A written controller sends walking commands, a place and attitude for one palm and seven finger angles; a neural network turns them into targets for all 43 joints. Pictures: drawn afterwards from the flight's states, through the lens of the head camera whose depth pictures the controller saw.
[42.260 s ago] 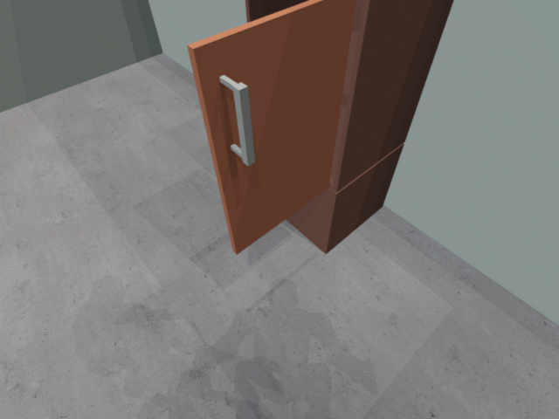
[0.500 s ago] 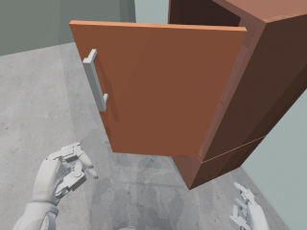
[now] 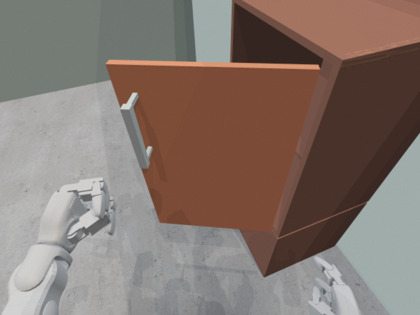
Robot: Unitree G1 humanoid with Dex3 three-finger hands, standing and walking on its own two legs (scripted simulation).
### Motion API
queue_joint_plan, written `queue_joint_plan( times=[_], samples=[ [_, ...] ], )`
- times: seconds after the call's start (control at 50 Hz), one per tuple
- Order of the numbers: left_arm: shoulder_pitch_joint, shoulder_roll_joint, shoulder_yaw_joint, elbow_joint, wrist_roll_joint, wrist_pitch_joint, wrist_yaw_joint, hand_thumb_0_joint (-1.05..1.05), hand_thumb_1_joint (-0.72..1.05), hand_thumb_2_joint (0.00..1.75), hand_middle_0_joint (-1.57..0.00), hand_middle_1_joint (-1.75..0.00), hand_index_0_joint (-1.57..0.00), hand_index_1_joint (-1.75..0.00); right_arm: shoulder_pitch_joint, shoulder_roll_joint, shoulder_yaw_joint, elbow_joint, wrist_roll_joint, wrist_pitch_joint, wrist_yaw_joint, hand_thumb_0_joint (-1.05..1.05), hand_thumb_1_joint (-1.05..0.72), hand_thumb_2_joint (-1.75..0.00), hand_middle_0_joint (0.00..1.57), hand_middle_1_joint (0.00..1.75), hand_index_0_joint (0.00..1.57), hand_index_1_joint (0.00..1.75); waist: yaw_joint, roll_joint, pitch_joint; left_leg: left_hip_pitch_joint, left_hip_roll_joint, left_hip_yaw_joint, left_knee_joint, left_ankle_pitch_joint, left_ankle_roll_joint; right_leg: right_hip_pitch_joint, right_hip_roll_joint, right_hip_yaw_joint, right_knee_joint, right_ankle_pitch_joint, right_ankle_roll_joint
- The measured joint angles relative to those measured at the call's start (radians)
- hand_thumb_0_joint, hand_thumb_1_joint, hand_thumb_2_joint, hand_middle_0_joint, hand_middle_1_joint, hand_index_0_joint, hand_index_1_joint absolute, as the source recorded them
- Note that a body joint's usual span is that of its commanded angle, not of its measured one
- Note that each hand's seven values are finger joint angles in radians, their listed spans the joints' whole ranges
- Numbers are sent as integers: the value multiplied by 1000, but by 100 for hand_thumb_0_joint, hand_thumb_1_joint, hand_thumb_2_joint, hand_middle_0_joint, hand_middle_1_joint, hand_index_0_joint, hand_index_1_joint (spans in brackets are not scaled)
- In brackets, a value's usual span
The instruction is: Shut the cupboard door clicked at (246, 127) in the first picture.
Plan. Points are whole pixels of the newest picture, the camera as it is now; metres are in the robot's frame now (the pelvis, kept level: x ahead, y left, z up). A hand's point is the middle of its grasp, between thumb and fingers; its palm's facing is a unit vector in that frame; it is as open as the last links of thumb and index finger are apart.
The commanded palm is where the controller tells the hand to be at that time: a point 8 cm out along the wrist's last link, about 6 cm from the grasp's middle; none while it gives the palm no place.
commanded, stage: raise the hand and make a fist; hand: left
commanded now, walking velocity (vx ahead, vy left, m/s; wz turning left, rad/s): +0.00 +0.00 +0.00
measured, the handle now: (139, 133) +0.44 +0.20 +0.12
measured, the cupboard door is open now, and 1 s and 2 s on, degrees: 63 63 63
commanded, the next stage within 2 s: bring the fist close to the handle in 0.30 s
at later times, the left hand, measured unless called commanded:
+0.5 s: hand (109, 219) +0.23 +0.19 +0.12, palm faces +0.02 -1.00 -0.05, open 3.1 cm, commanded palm +0.21 +0.24 +0.12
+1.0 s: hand (123, 185) +0.30 +0.19 +0.12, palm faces +0.02 -1.00 -0.04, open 3.1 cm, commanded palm +0.28 +0.24 +0.12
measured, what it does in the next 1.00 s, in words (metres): stands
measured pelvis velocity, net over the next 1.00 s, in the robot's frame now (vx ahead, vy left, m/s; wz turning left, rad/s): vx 0.00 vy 0.00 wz -0.01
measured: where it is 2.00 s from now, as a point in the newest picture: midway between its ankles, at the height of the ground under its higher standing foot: outside the picture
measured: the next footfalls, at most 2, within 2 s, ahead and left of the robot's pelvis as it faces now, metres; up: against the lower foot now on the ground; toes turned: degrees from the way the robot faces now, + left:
none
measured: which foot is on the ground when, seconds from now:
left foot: down 0.00-1.00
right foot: down 0.00-1.00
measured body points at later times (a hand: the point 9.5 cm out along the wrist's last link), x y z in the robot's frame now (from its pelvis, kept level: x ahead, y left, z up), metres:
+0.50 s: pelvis -0.01 +0.00 +0.00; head -0.01 -0.02 +0.45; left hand +0.22 +0.24 +0.12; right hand +0.18 -0.22 -0.07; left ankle +0.01 +0.12 -0.72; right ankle +0.00 -0.11 -0.72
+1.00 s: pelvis +0.00 +0.00 +0.00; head +0.00 -0.01 +0.45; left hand +0.29 +0.24 +0.13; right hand +0.17 -0.23 -0.08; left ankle +0.01 +0.12 -0.72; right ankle +0.00 -0.11 -0.72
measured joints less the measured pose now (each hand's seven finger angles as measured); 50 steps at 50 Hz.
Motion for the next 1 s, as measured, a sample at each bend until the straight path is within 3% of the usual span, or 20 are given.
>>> queue_joint_plan(
  times=[0.1,0.24,0.44,0.84,1.0],
  samples=[
    [16,-13,-6,-1,7,11,8,1,90,90,-130,-150,-129,-150,3,-9,-13,-1,-1,-9,1,1,-90,-89,21,30,21,30,-6,-6,6,15,2,7,-19,10,-2,9,3,6,-12,9,-2],
    [30,-21,-20,-5,28,-21,35,1,90,90,-130,-150,-130,-150,3,-7,-19,4,-4,-23,0,1,-90,-89,21,30,20,30,-5,-11,17,24,3,6,-24,15,-4,17,4,6,-15,12,-4],
    [18,-18,-19,14,25,-24,25,1,90,90,-130,-150,-130,-150,-3,5,-7,17,-6,-35,-1,1,-90,-89,21,30,21,30,-3,-4,18,28,1,5,-28,19,-2,23,3,5,-21,17,-2],
    [-201,-20,-28,194,58,4,52,1,90,90,-130,-150,-130,-150,-13,6,-9,40,-7,-12,-1,1,-90,-89,21,30,21,30,-18,-13,19,34,-6,18,-50,25,3,19,-2,19,-32,22,3],
    [-260,-17,-20,245,65,-13,60,1,90,90,-130,-150,-130,-150,-9,-1,-17,47,-6,1,0,1,-90,-89,21,30,21,30,-19,-13,21,33,-6,17,-53,25,3,19,-2,19,-36,22,3]
  ],
)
